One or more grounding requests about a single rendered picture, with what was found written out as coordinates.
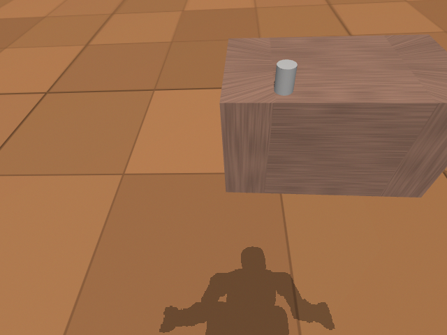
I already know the can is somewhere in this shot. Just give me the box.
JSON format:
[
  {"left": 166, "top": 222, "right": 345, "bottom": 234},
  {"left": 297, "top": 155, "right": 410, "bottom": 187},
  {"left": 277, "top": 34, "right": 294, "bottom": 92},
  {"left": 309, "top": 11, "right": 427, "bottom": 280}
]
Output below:
[{"left": 274, "top": 59, "right": 298, "bottom": 96}]

